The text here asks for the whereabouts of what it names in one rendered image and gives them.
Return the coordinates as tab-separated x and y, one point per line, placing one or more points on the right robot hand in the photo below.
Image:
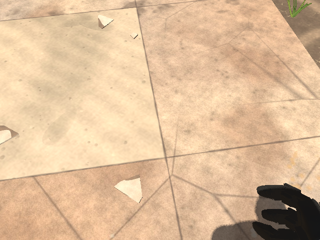
303	224

